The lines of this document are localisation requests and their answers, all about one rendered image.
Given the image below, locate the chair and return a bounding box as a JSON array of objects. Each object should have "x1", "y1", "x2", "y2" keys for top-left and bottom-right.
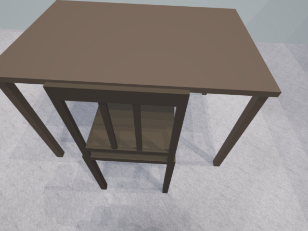
[{"x1": 43, "y1": 82, "x2": 190, "y2": 193}]

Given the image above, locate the table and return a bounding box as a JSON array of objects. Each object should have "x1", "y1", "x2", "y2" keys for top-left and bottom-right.
[{"x1": 0, "y1": 0, "x2": 281, "y2": 167}]

